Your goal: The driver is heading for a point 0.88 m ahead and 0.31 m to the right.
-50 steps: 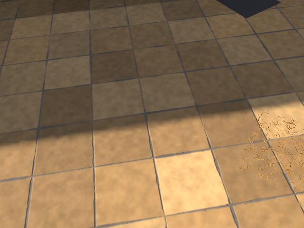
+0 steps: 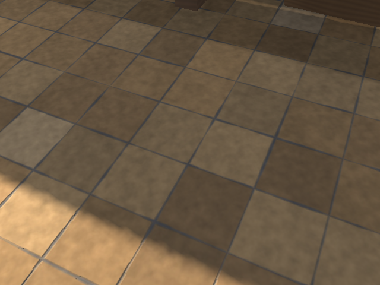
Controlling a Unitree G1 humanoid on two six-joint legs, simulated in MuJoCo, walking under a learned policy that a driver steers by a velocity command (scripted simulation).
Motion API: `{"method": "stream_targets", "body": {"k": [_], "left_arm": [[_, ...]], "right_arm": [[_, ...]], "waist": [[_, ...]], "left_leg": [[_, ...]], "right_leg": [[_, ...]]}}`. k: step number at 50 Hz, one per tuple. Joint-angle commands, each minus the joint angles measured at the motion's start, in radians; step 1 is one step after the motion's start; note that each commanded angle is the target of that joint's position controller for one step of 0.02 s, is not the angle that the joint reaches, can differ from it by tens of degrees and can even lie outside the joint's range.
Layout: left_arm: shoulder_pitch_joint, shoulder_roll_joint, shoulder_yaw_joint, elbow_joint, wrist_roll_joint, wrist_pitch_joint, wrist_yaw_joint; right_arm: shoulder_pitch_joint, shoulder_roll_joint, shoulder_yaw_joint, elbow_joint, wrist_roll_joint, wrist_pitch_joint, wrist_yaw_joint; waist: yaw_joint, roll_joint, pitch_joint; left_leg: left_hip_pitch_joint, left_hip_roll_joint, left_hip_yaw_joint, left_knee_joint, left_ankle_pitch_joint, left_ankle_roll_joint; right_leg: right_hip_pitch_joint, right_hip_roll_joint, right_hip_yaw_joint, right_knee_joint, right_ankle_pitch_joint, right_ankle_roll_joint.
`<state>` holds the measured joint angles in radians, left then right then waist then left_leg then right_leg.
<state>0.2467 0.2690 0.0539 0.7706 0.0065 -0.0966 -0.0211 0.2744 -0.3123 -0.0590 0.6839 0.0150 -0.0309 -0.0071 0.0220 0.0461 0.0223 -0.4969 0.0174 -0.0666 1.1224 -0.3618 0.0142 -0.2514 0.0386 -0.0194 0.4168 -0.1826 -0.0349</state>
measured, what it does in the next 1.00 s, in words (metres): walks ahead, turning right: left foot, then right foot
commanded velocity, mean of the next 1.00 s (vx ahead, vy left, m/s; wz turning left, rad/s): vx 0.50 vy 0.00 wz -0.43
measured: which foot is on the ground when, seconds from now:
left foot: up 0.00-0.26, down 0.28-0.76, up 0.78-1.00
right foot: down 0.00-0.28, up 0.30-0.74, down 0.76-1.00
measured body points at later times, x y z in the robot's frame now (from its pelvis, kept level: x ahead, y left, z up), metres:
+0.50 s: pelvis +0.25 +0.03 +0.01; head +0.27 +0.04 +0.45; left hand +0.43 +0.29 -0.11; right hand +0.28 -0.26 -0.10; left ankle +0.26 +0.14 -0.74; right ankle +0.26 -0.12 -0.66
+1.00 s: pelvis +0.48 -0.11 +0.00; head +0.51 -0.14 +0.45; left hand +0.70 +0.09 -0.10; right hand +0.50 -0.43 -0.09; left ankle +0.64 +0.02 -0.66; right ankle +0.47 -0.17 -0.74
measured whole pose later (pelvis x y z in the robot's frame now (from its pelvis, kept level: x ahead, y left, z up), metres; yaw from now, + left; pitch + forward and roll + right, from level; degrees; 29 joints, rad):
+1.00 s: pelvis +0.48 -0.11 +0.00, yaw -31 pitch +1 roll +1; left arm 0.30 0.28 0.06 0.69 0.00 -0.04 -0.02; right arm 0.13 -0.32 -0.06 0.71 -0.02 -0.10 0.00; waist 0.03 0.02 0.06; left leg -0.62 0.10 -0.07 1.01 -0.25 -0.05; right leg -0.23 0.11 0.06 0.38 -0.16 -0.10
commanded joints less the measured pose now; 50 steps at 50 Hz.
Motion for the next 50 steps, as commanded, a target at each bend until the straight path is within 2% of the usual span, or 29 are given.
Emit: {"method": "stream_targets", "body": {"k": [1,3,5,9,11,12,13,14,15,16,17,19,20,23,26,29,34,36,37,38,39,40,41,42,43,44,45,48,50], "left_arm": [[-0.002,0.132,0.026,-0.037,-0.017,-0.012,0.001],[0.009,0.164,0.035,-0.029,-0.025,-0.005,0.006],[0.036,0.188,0.042,-0.016,-0.031,0.004,0.011],[0.119,0.2,0.045,0.015,-0.041,0.023,0.017],[0.122,0.206,0.047,0.02,-0.042,0.032,0.023],[0.118,0.199,0.045,0.021,-0.041,0.035,0.025],[0.12,0.172,0.036,0.018,-0.034,0.035,0.025],[0.099,0.109,0.013,-0.007,-0.017,0.031,0.021],[0.199,0.025,-0.014,-0.04,-0.024,0.017,0.025],[0.189,0.109,0.005,-0.034,-0.048,0.014,0.028],[0.125,0.165,0.024,-0.041,-0.056,0.018,0.028],[0.073,0.148,0.029,-0.046,-0.039,0.031,0.028],[0.069,0.132,0.031,-0.049,-0.036,0.041,0.024],[0.042,0.08,0.021,-0.072,-0.034,0.064,0.016],[-0.02,0.063,0.014,-0.105,-0.028,0.067,0.004],[-0.113,0.053,0.004,-0.135,-0.028,0.06,-0.016],[-0.229,0.081,0.009,-0.2,-0.027,0.066,-0.039],[-0.193,0.112,0.026,-0.209,-0.022,0.072,-0.041],[-0.098,0.144,0.046,-0.19,-0.023,0.076,-0.038],[0.07,0.199,0.079,-0.143,-0.027,0.082,-0.026],[0.206,0.292,0.11,-0.115,-0.036,0.094,-0.003],[0.144,0.37,0.106,-0.147,-0.036,0.078,-0.007],[0.16,0.273,0.082,-0.162,-0.033,0.061,-0.015],[0.126,0.23,0.068,-0.151,-0.027,0.047,-0.017],[0.07,0.206,0.06,-0.155,-0.027,0.04,-0.015],[0.009,0.18,0.052,-0.166,-0.02,0.04,-0.011],[-0.024,0.16,0.044,-0.182,-0.008,0.039,-0.006],[-0.026,0.171,0.047,-0.176,-0.009,0.032,0.008],[-0.008,0.196,0.055,-0.159,-0.009,0.038,0.025]], "right_arm": [[-0.034,-0.035,-0.006,-0.09,-0.015,-0.027,0.006],[-0.104,-0.013,0.009,-0.106,-0.022,-0.042,0.011],[-0.171,-0.006,0.015,-0.114,-0.015,-0.054,0.019],[-0.263,-0.038,0.006,-0.135,0.001,-0.069,0.031],[-0.243,-0.064,-0.006,-0.132,0.004,-0.076,0.032],[-0.195,-0.078,-0.016,-0.115,0.003,-0.078,0.029],[-0.106,-0.108,-0.033,-0.091,-0.004,-0.078,0.02],[0.043,-0.167,-0.052,-0.075,-0.024,-0.077,0.008],[0.124,-0.249,-0.072,-0.056,-0.035,-0.06,0.006],[0.137,-0.18,-0.059,-0.04,-0.026,-0.056,0.012],[0.089,-0.122,-0.041,-0.04,-0.017,-0.057,0.014],[-0.015,-0.053,-0.019,-0.035,-0.02,-0.061,0.019],[-0.045,-0.038,-0.015,-0.029,-0.026,-0.064,0.019],[-0.069,-0.056,-0.029,-0.004,-0.025,-0.081,0.016],[-0.061,-0.09,-0.042,0.023,-0.024,-0.084,0.009],[-0.044,-0.122,-0.05,0.044,-0.017,-0.077,0.002],[0.013,-0.17,-0.067,0.086,0.009,-0.053,-0.001],[0.012,-0.202,-0.076,0.09,0.017,-0.039,-0.004],[0.005,-0.211,-0.078,0.088,0.021,-0.03,-0.007],[0.007,-0.19,-0.069,0.085,0.02,-0.026,-0.01],[0.045,-0.122,-0.041,0.064,-0.019,-0.031,-0.011],[0.116,-0.015,-0.003,0.007,-0.039,-0.059,0.001],[-0.013,-0.122,-0.022,0.002,0.003,-0.087,0.012],[-0.08,-0.145,-0.028,-0.024,0.028,-0.102,0.017],[-0.083,-0.131,-0.023,-0.013,0.011,-0.109,0.008],[-0.076,-0.132,-0.028,-0.003,-0.014,-0.108,0.001],[-0.056,-0.134,-0.032,0.002,-0.021,-0.098,0.002],[-0.06,-0.101,-0.027,0.0,-0.034,-0.069,0.0],[-0.12,-0.079,-0.019,-0.02,-0.041,-0.062,-0.004]], "waist": [[-0.015,-0.147,-0.001],[0.003,-0.128,0.001],[0.025,-0.125,0.002],[0.049,-0.135,-0.001],[0.016,-0.146,-0.009],[-0.018,-0.143,-0.027],[-0.063,-0.133,-0.076],[-0.137,-0.052,-0.194],[-0.113,0.215,-0.325],[-0.126,0.197,-0.292],[-0.123,0.126,-0.167],[-0.076,0.08,-0.057],[-0.051,0.089,-0.024],[-0.024,0.059,0.005],[-0.031,0.024,0.018],[-0.062,0.008,0.037],[-0.081,0.0,0.066],[-0.042,0.028,0.016],[0.018,0.029,-0.045],[0.103,0.007,-0.133],[0.132,-0.162,-0.224],[0.012,-0.338,-0.344],[0.101,-0.187,-0.355],[0.091,-0.158,-0.207],[0.046,-0.075,-0.135],[0.006,-0.067,-0.092],[-0.025,-0.088,-0.083],[-0.044,-0.089,-0.057],[-0.036,-0.083,-0.032]], "left_leg": [[-0.155,0.069,-0.003,-0.139,0.05,-0.015],[-0.116,0.065,0.013,-0.301,0.144,-0.028],[-0.043,0.037,0.028,-0.443,0.251,-0.042],[0.049,0.0,0.019,-0.582,0.332,-0.045],[0.133,-0.002,0.013,-0.642,0.316,-0.023],[0.226,-0.003,0.021,-0.677,0.314,-0.005],[0.376,0.008,0.021,-0.693,0.291,0.019],[0.603,0.164,-0.121,-0.681,0.253,0.08],[0.868,0.396,-0.479,-0.742,0.105,0.21],[0.821,0.405,-0.623,-0.814,-0.092,0.242],[0.723,0.366,-0.495,-0.832,-0.098,0.209],[0.548,0.284,-0.292,-0.881,0.084,0.176],[0.477,0.258,-0.215,-0.911,0.161,0.165],[0.397,0.25,-0.08,-0.969,0.322,0.176],[0.403,0.246,0.027,-0.988,0.401,0.179],[0.407,0.233,0.125,-0.993,0.422,0.158],[0.531,0.274,0.2,-0.934,0.504,0.119],[0.568,0.271,0.237,-0.8,0.816,0.096],[0.554,0.254,0.263,-0.649,0.956,0.08],[0.453,0.214,0.292,-0.428,0.95,0.046],[0.181,0.156,0.298,-0.091,0.485,-0.005],[-0.192,-0.051,0.122,0.199,-0.263,-0.053],[-0.291,-0.014,-0.033,0.263,-0.222,-0.034],[-0.349,0.024,-0.017,0.223,-0.119,-0.012],[-0.3,0.067,-0.017,0.142,-0.035,-0.006],[-0.229,0.093,-0.019,0.058,0.018,-0.014],[-0.164,0.109,-0.027,0.025,0.055,-0.019],[-0.114,0.091,0.002,-0.078,0.111,-0.064],[-0.104,0.059,0.021,-0.201,0.197,-0.091]], "right_leg": [[0.11,-0.25,0.311,-0.249,0.093,-0.206],[0.095,-0.232,0.262,-0.255,0.153,-0.203],[0.07,-0.21,0.22,-0.247,0.181,-0.187],[0.098,-0.233,0.259,-0.202,0.149,-0.161],[0.105,-0.247,0.294,-0.157,0.115,-0.135],[0.085,-0.232,0.287,-0.111,0.124,-0.115],[0.044,-0.184,0.259,-0.006,0.168,-0.087],[-0.083,-0.118,0.206,0.255,0.05,-0.047],[-0.386,-0.004,0.081,0.576,-0.332,0.011],[-0.512,-0.041,0.135,0.744,-0.397,0.019],[-0.556,-0.081,0.149,0.799,-0.315,0.017],[-0.516,-0.13,0.128,0.766,-0.187,0.03],[-0.477,-0.152,0.13,0.74,-0.148,0.035],[-0.446,-0.166,0.116,0.684,-0.07,0.053],[-0.452,-0.169,0.108,0.535,0.058,0.061],[-0.402,-0.153,0.063,0.364,0.191,0.044],[-0.387,-0.125,0.004,0.232,0.122,-0.015],[-0.282,-0.063,-0.055,0.221,0.018,-0.056],[-0.146,-0.017,-0.086,0.199,-0.002,-0.083],[0.104,0.028,-0.086,0.157,0.042,-0.121],[0.402,-0.137,0.18,0.142,0.076,-0.189],[0.633,-0.351,0.779,-0.026,-0.193,-0.378],[0.623,-0.366,0.823,-0.131,-0.278,-0.351],[0.513,-0.338,0.684,-0.142,-0.211,-0.309],[0.371,-0.292,0.571,-0.135,-0.103,-0.275],[0.248,-0.255,0.483,-0.14,0.018,-0.254],[0.173,-0.228,0.437,-0.162,0.094,-0.248],[0.058,-0.2,0.349,-0.187,0.323,-0.264],[0.01,-0.162,0.27,-0.157,0.52,-0.239]]}}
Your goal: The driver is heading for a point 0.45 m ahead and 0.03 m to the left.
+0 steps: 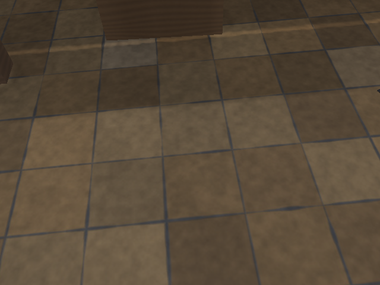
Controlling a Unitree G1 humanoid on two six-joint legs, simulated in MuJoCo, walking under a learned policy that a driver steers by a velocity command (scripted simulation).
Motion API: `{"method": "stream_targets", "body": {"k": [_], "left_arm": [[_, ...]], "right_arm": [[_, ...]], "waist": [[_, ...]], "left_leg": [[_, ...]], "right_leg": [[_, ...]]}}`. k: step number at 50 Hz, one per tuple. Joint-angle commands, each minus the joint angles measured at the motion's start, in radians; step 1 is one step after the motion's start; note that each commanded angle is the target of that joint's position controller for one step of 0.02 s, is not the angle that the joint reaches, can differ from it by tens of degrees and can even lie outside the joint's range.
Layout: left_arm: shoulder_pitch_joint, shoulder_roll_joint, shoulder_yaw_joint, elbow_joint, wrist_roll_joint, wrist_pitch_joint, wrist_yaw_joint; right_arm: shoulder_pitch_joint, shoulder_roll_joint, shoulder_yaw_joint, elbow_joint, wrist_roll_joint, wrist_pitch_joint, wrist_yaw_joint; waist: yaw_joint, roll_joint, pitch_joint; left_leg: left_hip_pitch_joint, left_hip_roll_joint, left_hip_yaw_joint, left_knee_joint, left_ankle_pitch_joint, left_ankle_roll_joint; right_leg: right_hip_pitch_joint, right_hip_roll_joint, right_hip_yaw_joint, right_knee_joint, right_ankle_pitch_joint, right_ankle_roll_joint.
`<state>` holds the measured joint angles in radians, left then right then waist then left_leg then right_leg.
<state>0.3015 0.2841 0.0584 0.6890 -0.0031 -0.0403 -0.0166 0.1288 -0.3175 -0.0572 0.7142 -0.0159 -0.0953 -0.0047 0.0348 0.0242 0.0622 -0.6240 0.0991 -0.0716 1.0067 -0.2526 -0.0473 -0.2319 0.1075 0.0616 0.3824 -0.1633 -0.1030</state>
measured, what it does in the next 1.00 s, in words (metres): walks ahead: left foot, then right foot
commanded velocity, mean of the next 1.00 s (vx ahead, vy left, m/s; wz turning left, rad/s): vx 0.09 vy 0.00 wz -0.22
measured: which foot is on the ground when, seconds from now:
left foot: up 0.00-0.20, down 0.22-1.00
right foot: down 0.00-0.24, up 0.26-0.56, down 0.58-1.00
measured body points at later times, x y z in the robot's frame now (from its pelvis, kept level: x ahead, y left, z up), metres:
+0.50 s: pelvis +0.17 +0.04 -0.01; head +0.21 +0.04 +0.44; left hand +0.37 +0.28 -0.12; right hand +0.26 -0.25 -0.11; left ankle +0.27 +0.12 -0.74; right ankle +0.14 -0.10 -0.71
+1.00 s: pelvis +0.21 +0.02 -0.02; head +0.23 +0.02 +0.43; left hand +0.38 +0.27 -0.13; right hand +0.29 -0.28 -0.13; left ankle +0.27 +0.12 -0.74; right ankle +0.16 -0.10 -0.74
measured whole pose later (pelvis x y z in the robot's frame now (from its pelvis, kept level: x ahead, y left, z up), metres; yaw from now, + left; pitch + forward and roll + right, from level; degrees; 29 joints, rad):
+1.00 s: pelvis +0.21 +0.02 -0.02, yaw -10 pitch +0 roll +0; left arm 0.22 0.27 0.06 0.72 0.01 0.02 0.05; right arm 0.15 -0.29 -0.05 0.83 -0.01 0.01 0.01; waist 0.00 -0.01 0.04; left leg -0.36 -0.03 -0.05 0.62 -0.26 0.01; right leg -0.23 -0.03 -0.03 0.60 -0.37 0.02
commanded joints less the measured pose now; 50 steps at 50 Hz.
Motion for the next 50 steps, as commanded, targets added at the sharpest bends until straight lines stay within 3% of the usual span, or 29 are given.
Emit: {"method": "stream_targets", "body": {"k": [1,3,6,10,11,12,13,14,15,16,17,18,20,22,25,28,29,30,31,32,33,36,38,41,44,48,50], "left_arm": [[-0.054,0.184,0.053,-0.068,-0.005,-0.01,0.027],[-0.024,0.186,0.057,-0.054,-0.014,0.008,0.039],[0.015,0.186,0.06,-0.033,-0.019,0.03,0.05],[-0.033,0.158,0.056,-0.051,-0.015,0.043,0.061],[-0.056,0.135,0.048,-0.066,-0.015,0.043,0.059],[-0.035,0.078,0.029,-0.089,0.002,0.04,0.056],[0.192,0.039,0.016,-0.07,-0.009,0.041,0.052],[0.231,0.156,0.035,-0.036,-0.013,0.049,0.05],[0.11,0.209,0.053,-0.037,-0.02,0.066,0.056],[0.047,0.205,0.055,-0.042,-0.017,0.085,0.065],[0.018,0.194,0.055,-0.052,-0.011,0.1,0.069],[0.017,0.162,0.047,-0.056,-0.012,0.108,0.066],[0.027,0.1,0.028,-0.051,-0.006,0.101,0.063],[0.012,0.075,0.015,-0.047,0.004,0.09,0.059],[-0.025,0.089,0.013,-0.046,0.003,0.084,0.048],[-0.007,0.084,0.013,-0.021,0.01,0.083,0.036],[-0.027,0.099,0.012,-0.034,0.021,0.082,0.036],[-0.038,0.153,0.018,-0.053,0.033,0.081,0.042],[-0.089,0.157,0.018,-0.031,0.032,0.078,0.039],[-0.136,0.088,0.0,-0.054,0.034,0.068,0.032],[-0.133,0.065,-0.008,-0.043,0.043,0.059,0.029],[-0.095,0.096,-0.001,-0.025,0.034,0.038,0.033],[-0.063,0.137,0.016,-0.021,0.022,0.04,0.048],[-0.047,0.157,0.033,-0.028,0.017,0.055,0.068],[-0.085,0.122,0.03,-0.042,0.011,0.056,0.072],[-0.055,0.087,0.026,-0.039,0.015,0.046,0.067],[-0.039,0.053,0.017,-0.026,0.015,0.046,0.068]], "right_arm": [[-0.006,-0.057,-0.015,-0.058,-0.011,0.003,-0.006],[-0.068,-0.035,-0.004,-0.069,-0.005,0.001,0.003],[-0.132,-0.051,-0.008,-0.089,0.011,0.004,0.017],[-0.063,-0.106,-0.032,-0.076,0.003,-0.008,0.02],[-0.013,-0.118,-0.036,-0.068,-0.007,-0.015,0.014],[0.051,-0.169,-0.044,-0.072,-0.025,-0.015,0.004],[0.061,-0.186,-0.042,-0.068,-0.041,0.004,0.002],[0.05,-0.137,-0.04,-0.07,0.0,0.022,0.007],[0.012,-0.075,-0.021,-0.091,0.005,0.033,0.005],[-0.025,-0.051,-0.008,-0.09,-0.002,0.047,0.005],[-0.061,-0.04,-0.001,-0.09,0.0,0.057,0.005],[-0.082,-0.055,-0.001,-0.082,-0.007,0.064,0.004],[-0.089,-0.059,-0.004,-0.066,-0.013,0.065,0.003],[-0.085,-0.066,-0.007,-0.052,-0.005,0.065,0.004],[-0.059,-0.096,-0.014,-0.031,0.009,0.074,0.006],[-0.067,-0.083,-0.003,-0.013,0.022,0.083,0.009],[-0.029,-0.058,0.008,0.007,0.021,0.08,0.012],[-0.01,-0.031,0.019,0.008,0.003,0.072,0.019],[0.019,0.009,0.024,0.009,-0.004,0.068,0.021],[-0.024,-0.025,0.021,0.019,-0.016,0.069,0.017],[-0.034,-0.029,0.018,0.025,-0.015,0.069,0.017],[-0.014,-0.054,0.014,0.058,0.004,0.078,0.015],[-0.033,-0.075,0.006,0.051,0.016,0.076,0.014],[-0.023,-0.073,-0.003,0.044,0.027,0.08,0.016],[0.016,-0.054,-0.004,0.051,0.015,0.091,0.019],[0.001,-0.081,-0.011,0.052,0.012,0.097,0.016],[-0.004,-0.066,0.0,0.048,0.005,0.096,0.012]], "waist": [[-0.04,-0.07,-0.073],[-0.01,-0.097,-0.095],[0.013,-0.117,-0.107],[-0.038,-0.151,-0.129],[-0.069,-0.13,-0.162],[-0.076,0.005,-0.284],[0.021,0.253,-0.406],[0.013,0.195,-0.415],[-0.029,0.106,-0.294],[-0.029,0.055,-0.234],[-0.024,0.063,-0.172],[-0.007,0.095,-0.13],[-0.001,0.121,-0.121],[-0.012,0.125,-0.155],[-0.038,0.126,-0.181],[-0.005,0.103,-0.149],[-0.008,0.075,-0.138],[-0.032,-0.032,-0.141],[-0.096,-0.216,-0.127],[-0.066,-0.18,-0.089],[-0.065,-0.166,-0.073],[-0.046,-0.111,-0.027],[-0.027,-0.095,-0.028],[-0.021,-0.12,-0.05],[-0.041,-0.103,-0.087],[-0.016,0.053,-0.134],[-0.016,0.086,-0.163]], "left_leg": [[0.054,-0.044,0.033,-0.17,0.151,-0.033],[0.131,-0.094,0.044,-0.318,0.284,-0.032],[0.168,-0.134,0.017,-0.436,0.329,-0.022],[0.232,-0.124,-0.026,-0.552,0.259,0.029],[0.346,-0.088,-0.023,-0.625,0.385,0.059],[0.589,0.097,-0.169,-0.58,0.696,0.126],[0.855,0.346,-0.488,-0.549,0.902,0.334],[0.801,0.366,-0.59,-0.596,0.587,0.363],[0.701,0.278,-0.455,-0.621,0.424,0.316],[0.603,0.215,-0.357,-0.646,0.299,0.275],[0.501,0.177,-0.299,-0.677,0.223,0.263],[0.405,0.136,-0.235,-0.712,0.183,0.252],[0.352,0.086,-0.139,-0.733,0.22,0.253],[0.372,0.096,-0.114,-0.719,0.293,0.272],[0.403,0.123,-0.132,-0.71,0.242,0.288],[0.321,0.092,-0.111,-0.689,0.048,0.233],[0.273,0.068,-0.098,-0.68,-0.026,0.174],[0.227,0.015,-0.038,-0.593,-0.091,0.108],[0.33,-0.074,0.079,-0.569,-0.08,0.048],[0.396,-0.075,0.069,-0.551,-0.006,0.022],[0.418,-0.072,0.066,-0.56,0.036,0.021],[0.354,-0.06,0.032,-0.568,0.065,0.052],[0.281,-0.076,0.032,-0.525,0.092,0.063],[0.221,-0.094,0.05,-0.416,0.104,0.058],[0.261,-0.081,0.043,-0.398,0.119,0.059],[0.36,-0.043,-0.074,-0.486,0.325,0.123],[0.388,0.012,-0.159,-0.532,0.307,0.181]], "right_leg": [[-0.03,-0.199,0.152,-0.099,0.535,-0.144],[-0.049,-0.163,0.132,-0.064,0.502,-0.099],[-0.002,-0.183,0.215,-0.019,0.391,-0.071],[0.103,-0.194,0.347,0.145,0.334,-0.038],[0.082,-0.142,0.326,0.244,0.296,-0.004],[-0.031,-0.063,0.243,0.482,0.015,0.044],[-0.273,0.068,0.171,0.729,-0.612,0.103],[-0.335,-0.023,0.155,0.851,-0.547,0.137],[-0.367,-0.05,0.125,0.901,-0.462,0.164],[-0.362,-0.069,0.097,0.889,-0.404,0.178],[-0.341,-0.085,0.088,0.862,-0.373,0.187],[-0.282,-0.094,0.067,0.804,-0.343,0.19],[-0.195,-0.093,0.016,0.656,-0.319,0.187],[-0.127,-0.112,-0.001,0.513,-0.303,0.18],[-0.058,-0.122,-0.017,0.348,-0.213,0.16],[0.086,-0.104,-0.048,0.101,-0.044,0.114],[0.14,-0.137,-0.001,0.038,0.011,0.084],[0.174,-0.259,0.136,-0.002,0.078,0.037],[-0.004,-0.285,0.172,-0.024,-0.116,-0.015],[-0.077,-0.249,0.154,-0.057,-0.238,-0.003],[-0.097,-0.227,0.133,-0.059,-0.283,0.027],[-0.047,-0.186,0.067,-0.013,-0.194,0.074],[0.011,-0.203,0.064,0.014,-0.097,0.055],[0.052,-0.282,0.096,0.017,0.059,-0.004],[0.039,-0.306,0.086,0.053,0.14,-0.023],[0.0,-0.163,-0.064,0.181,0.019,0.079],[-0.003,-0.133,-0.086,0.21,-0.038,0.12]]}}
